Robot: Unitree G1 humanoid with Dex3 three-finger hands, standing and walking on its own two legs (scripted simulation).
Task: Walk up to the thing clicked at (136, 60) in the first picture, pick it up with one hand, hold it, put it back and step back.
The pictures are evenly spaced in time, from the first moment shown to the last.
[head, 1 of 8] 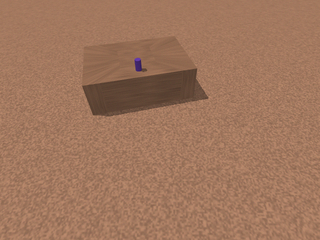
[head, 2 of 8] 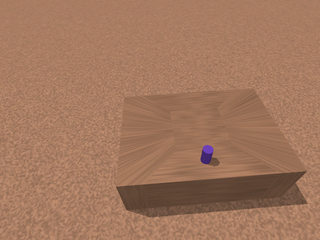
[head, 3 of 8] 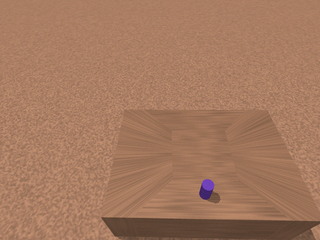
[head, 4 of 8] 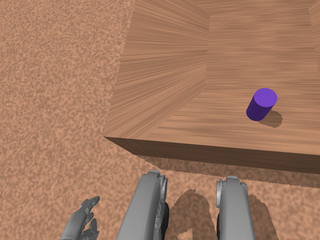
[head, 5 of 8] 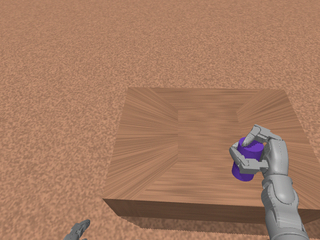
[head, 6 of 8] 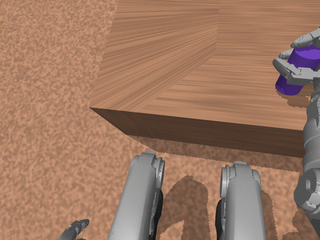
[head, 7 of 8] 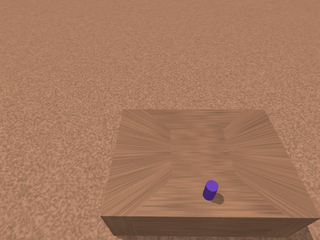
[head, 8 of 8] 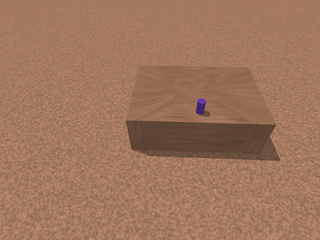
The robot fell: no
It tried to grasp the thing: yes
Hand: right
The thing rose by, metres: 0.38
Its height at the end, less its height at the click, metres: +0.00
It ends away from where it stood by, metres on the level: 0.02
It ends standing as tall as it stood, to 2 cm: yes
